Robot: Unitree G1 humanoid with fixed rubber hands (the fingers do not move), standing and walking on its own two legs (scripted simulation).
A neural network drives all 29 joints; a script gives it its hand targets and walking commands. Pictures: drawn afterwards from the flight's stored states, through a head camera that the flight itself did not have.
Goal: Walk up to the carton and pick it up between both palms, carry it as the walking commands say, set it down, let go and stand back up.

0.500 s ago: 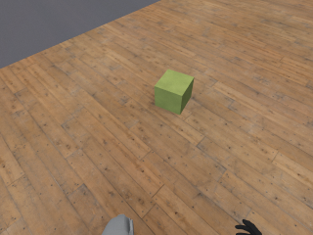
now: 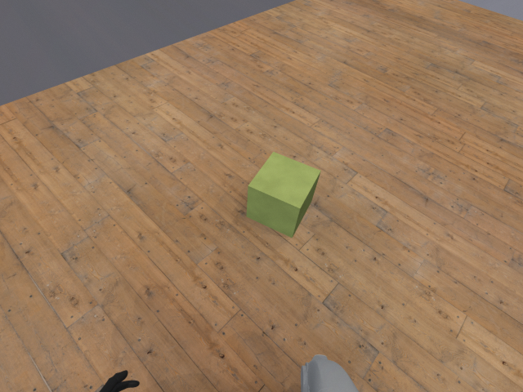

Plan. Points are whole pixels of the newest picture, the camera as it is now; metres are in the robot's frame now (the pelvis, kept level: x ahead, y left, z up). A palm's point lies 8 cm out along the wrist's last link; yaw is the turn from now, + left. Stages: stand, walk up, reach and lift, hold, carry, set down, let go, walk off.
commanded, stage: walk up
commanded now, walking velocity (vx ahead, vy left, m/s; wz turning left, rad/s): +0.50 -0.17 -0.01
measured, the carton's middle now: (282, 194) +1.02 -0.13 -0.67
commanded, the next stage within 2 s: none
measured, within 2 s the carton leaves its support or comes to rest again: neither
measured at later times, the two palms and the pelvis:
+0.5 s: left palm (148, 344) +0.21 +0.20 -0.10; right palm (421, 289) +0.33 -0.33 -0.13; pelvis +0.24 -0.08 +0.00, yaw +0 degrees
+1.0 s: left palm (162, 205) +0.53 +0.24 -0.15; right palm (386, 228) +0.47 -0.28 -0.11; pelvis +0.45 -0.01 +0.00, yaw -2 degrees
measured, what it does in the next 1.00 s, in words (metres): walks ahead: right foot, then left foot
